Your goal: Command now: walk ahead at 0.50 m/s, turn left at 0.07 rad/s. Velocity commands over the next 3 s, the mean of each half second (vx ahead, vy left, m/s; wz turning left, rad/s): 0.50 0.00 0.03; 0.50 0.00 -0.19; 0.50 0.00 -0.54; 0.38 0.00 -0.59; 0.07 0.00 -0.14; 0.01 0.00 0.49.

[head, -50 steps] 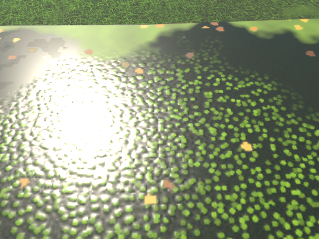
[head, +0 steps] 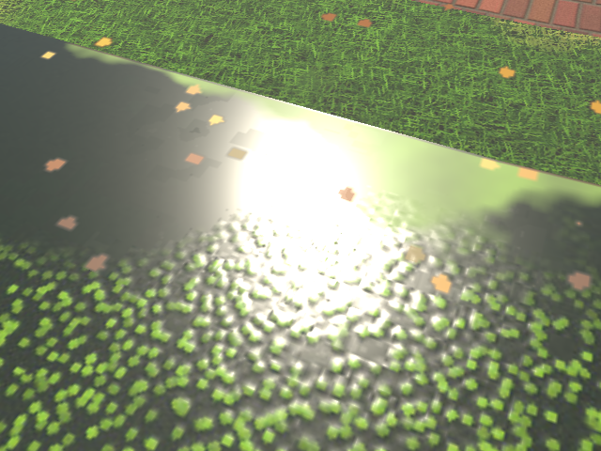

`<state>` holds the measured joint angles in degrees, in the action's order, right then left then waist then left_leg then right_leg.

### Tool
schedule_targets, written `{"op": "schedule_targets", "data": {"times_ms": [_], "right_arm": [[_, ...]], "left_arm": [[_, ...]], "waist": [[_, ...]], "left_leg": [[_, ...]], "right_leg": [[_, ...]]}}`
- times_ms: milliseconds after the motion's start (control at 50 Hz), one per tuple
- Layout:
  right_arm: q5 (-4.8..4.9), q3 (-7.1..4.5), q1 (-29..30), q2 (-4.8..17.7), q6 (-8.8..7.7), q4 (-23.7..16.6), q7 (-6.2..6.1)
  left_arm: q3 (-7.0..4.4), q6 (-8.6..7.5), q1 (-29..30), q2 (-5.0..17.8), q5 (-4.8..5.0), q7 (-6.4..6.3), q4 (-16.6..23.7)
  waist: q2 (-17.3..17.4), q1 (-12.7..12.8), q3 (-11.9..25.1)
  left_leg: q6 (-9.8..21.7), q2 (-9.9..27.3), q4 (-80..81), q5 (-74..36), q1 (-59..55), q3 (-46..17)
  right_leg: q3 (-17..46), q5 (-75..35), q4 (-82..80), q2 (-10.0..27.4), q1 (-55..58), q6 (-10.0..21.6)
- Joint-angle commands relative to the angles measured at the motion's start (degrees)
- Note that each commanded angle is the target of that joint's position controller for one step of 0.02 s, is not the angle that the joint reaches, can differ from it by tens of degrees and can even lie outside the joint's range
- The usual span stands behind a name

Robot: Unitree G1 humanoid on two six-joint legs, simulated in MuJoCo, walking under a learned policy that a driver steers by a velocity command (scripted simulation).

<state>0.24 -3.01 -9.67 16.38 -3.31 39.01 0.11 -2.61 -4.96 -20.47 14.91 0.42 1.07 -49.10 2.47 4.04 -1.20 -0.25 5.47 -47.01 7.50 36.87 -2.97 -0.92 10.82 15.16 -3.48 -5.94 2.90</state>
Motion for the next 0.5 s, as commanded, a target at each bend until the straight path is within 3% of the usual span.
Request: {"op": "schedule_targets", "data": {"times_ms": [20, 80, 140, 180, 200, 220, 240, 260, 280, 300, 320, 340, 400, 500], "right_arm": [[0.23, 0.02, 5.5, 1.6, -1.22, -4.6, 0.56], [0.79, 0.02, 10.2, 1.8, -1.57, -6.0, 1.33], [0.87, -0.32, 11.9, 3.0, -1.92, -7.1, 2.14], [0.55, -1.33, 6.6, 5.1, -2.06, -5.8, 2.12], [0.28, -2.61, -1.2, 7.4, -1.97, -3.4, 1.72], [-0.34, -3.79, -11.6, 11.0, -1.75, -1.3, 1.07], [-0.52, -4.82, -15.5, 16.0, -1.33, -0.1, 1.04], [0.20, -3.48, -16.5, 10.7, -1.08, 0.1, 1.06], [0.29, -2.58, -12.5, 8.8, -1.12, -0.1, 1.00], [0.09, -2.16, -8.7, 7.8, -1.11, -0.5, 0.97], [-0.34, -1.76, -5.9, 6.5, -1.22, -0.5, 1.22], [-0.78, -1.38, -4.1, 5.3, -1.57, -0.6, 1.32], [-0.20, -1.65, -3.2, 5.8, -2.55, 0.7, 1.43], [-0.01, -2.17, -6.2, 8.0, -2.37, 3.5, 0.43]], "left_arm": [[-2.24, -0.60, 1.9, 10.4, 0.63, -0.53, 3.2], [-2.21, 0.13, -1.6, 10.7, 0.92, -0.60, 1.4], [-2.51, 1.18, -2.6, 11.6, 1.06, -0.93, 0.2], [-2.81, 1.75, -1.3, 12.7, 1.12, -1.25, 0.1], [-2.47, 1.96, -0.9, 12.0, 1.01, -1.37, 0.3], [-1.38, 1.79, -0.2, 9.7, -0.15, -1.51, 1.8], [0.76, 0.63, -7.1, 3.1, -0.47, -1.15, 3.0], [-0.10, -0.50, -4.8, 7.2, 0.41, -0.76, 2.1], [-1.15, -1.17, 0.5, 10.6, 1.78, -0.39, 4.0], [-1.01, -1.39, 4.1, 10.1, 1.73, -0.44, 4.8], [-1.14, -1.27, 5.6, 9.6, 0.74, -0.54, 5.1], [-1.34, -0.72, 4.6, 9.0, 0.35, -0.56, 4.8], [-0.79, 1.01, 3.3, 6.1, 0.08, -0.73, 4.2], [-0.12, 0.83, 13.1, 4.6, -0.37, -0.39, 6.8]], "waist": [[-6.3, -0.1, -0.6], [-6.3, 1.4, -1.8], [-6.9, 0.5, -2.3], [-7.6, -3.4, 1.1], [-6.7, -7.3, 6.1], [-3.0, -11.6, 14.3], [11.8, -9.0, 22.0], [10.3, -10.8, 23.0], [7.0, -10.3, 13.7], [3.1, -8.8, 8.6], [1.0, -7.1, 4.7], [2.1, -5.0, 3.9], [2.4, -2.8, 2.4], [0.5, -5.2, -0.9]], "left_leg": [[-0.5, -0.8, 9.6, -9.3, -2.1, 1.6], [0.0, -2.0, 14.3, -11.2, -3.0, 2.0], [2.1, -2.8, 17.6, -6.2, -3.4, 2.0], [4.1, -5.0, 19.9, -3.7, -12.4, 3.9], [5.8, -5.9, 20.9, -4.8, -23.9, 5.0], [9.3, 2.0, 18.0, -7.0, -41.2, -3.2], [18.3, 15.7, 21.5, 3.4, -61.2, -29.1], [18.6, 16.6, 27.5, 10.5, -60.7, -38.0], [16.2, 14.6, 29.0, 10.7, -53.5, -30.1], [15.0, 12.2, 30.3, 6.2, -45.5, -23.5], [14.5, 10.2, 32.3, 1.1, -38.4, -19.2], [14.1, 8.6, 34.0, -2.6, -33.8, -16.1], [15.1, 7.3, 38.1, -7.0, -27.3, -10.7], [13.3, 4.9, 40.3, -8.8, -26.7, -3.4]], "right_leg": [[7.5, -13.5, -7.0, 13.4, -1.2, 8.5], [7.6, -13.5, -5.9, 15.1, 1.9, 8.1], [8.3, -17.7, -2.8, 17.6, 7.3, 6.9], [6.7, -31.3, 4.0, 16.9, 8.4, 5.4], [4.5, -37.1, 13.1, 14.4, 5.9, 4.0], [2.5, -26.7, 28.3, 11.7, -4.5, 2.0], [0.3, 7.4, 49.9, 1.8, -27.8, -2.1], [7.4, 22.1, 57.1, 2.4, -34.9, -1.7], [7.1, 18.4, 58.8, 5.4, -38.9, -1.1], [5.3, 13.3, 56.5, 8.0, -37.9, -1.1], [4.7, 10.1, 53.0, 9.5, -36.1, -1.5], [5.2, 7.7, 50.7, 10.9, -32.5, -1.8], [4.4, 4.4, 45.9, 11.6, -29.2, -3.4], [3.3, -11.4, 28.3, 10.8, -30.5, -4.5]]}}
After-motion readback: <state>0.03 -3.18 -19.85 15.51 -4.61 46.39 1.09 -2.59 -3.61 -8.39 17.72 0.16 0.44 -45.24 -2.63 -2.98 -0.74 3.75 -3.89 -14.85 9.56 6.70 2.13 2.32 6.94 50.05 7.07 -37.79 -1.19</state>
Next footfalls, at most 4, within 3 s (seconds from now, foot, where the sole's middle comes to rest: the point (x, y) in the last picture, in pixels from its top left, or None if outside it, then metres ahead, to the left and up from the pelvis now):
0.22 left None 0.30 0.15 -0.78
0.74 right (383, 407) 0.59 -0.09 -0.78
1.22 left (309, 295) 0.87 0.09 -0.78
1.74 right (443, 256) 1.02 -0.26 -0.78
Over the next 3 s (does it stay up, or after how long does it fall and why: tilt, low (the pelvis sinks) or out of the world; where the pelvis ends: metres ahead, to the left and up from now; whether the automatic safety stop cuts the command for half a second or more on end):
stays up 1.15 -0.21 -0.01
